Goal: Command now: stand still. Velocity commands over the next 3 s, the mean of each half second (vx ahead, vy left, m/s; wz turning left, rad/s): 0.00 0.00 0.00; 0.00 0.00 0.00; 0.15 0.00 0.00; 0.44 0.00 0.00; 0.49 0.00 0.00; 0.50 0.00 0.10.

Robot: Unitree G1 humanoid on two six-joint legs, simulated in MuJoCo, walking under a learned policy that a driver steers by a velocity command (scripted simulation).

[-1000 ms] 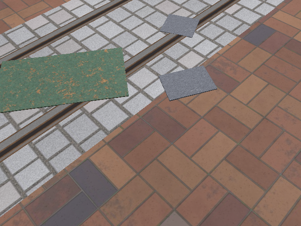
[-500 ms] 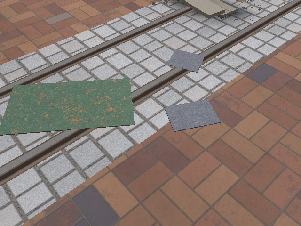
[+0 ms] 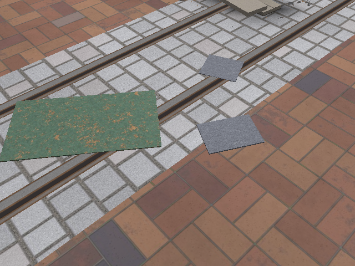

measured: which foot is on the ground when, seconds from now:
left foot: down 0.00-1.00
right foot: down 0.00-1.00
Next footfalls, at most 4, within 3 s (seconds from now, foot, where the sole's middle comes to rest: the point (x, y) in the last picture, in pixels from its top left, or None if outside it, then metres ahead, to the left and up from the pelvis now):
1.54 right None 0.22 -0.12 -0.78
2.04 left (174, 256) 0.57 0.05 -0.78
2.62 right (214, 187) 0.89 -0.12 -0.78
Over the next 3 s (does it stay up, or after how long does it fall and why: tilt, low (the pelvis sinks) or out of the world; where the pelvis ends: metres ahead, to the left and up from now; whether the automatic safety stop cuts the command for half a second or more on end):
stays up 0.92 -0.06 0.00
